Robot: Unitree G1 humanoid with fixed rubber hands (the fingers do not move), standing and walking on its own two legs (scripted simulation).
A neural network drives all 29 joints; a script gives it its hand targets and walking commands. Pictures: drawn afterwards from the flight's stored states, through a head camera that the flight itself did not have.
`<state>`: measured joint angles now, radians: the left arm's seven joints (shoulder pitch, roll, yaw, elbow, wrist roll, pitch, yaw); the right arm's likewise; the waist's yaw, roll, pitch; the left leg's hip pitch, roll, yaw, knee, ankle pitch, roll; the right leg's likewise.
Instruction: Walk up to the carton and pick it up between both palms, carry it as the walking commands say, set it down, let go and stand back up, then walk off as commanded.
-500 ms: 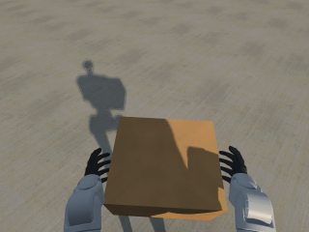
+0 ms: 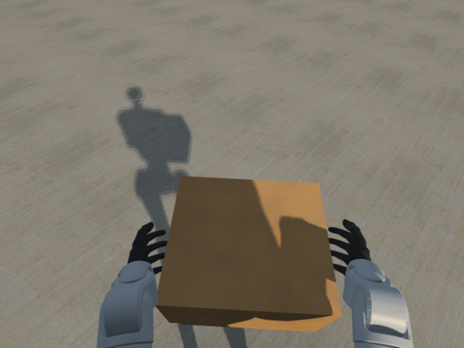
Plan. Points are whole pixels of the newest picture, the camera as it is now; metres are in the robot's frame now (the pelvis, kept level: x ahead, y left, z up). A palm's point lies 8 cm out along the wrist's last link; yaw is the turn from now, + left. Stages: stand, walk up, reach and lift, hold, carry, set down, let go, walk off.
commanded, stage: carry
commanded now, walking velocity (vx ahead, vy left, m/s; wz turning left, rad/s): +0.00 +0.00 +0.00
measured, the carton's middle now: (246, 252) +0.31 +0.00 -0.03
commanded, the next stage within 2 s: hold in 0.54 s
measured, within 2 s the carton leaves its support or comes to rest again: neither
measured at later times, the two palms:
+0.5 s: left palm (143, 262) +0.25 +0.18 +0.04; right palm (358, 264) +0.25 -0.18 +0.05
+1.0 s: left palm (133, 244) +0.30 +0.21 +0.02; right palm (331, 227) +0.31 -0.14 +0.06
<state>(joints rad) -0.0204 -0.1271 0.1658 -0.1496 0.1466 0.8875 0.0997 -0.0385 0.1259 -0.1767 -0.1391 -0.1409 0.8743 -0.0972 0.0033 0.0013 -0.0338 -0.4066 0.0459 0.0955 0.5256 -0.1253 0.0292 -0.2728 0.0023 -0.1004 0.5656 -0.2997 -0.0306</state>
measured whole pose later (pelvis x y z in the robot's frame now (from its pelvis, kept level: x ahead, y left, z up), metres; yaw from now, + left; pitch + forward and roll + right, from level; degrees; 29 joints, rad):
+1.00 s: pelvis +0.01 +0.00 +0.01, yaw -5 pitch -3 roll +0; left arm -0.27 -0.01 0.33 0.35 0.20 0.68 0.06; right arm -0.38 0.13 -0.22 0.57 -0.21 0.55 -0.14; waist 0.09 -0.12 -0.08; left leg -0.27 0.01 0.04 0.47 -0.14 0.01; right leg -0.17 0.03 -0.01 0.52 -0.29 -0.04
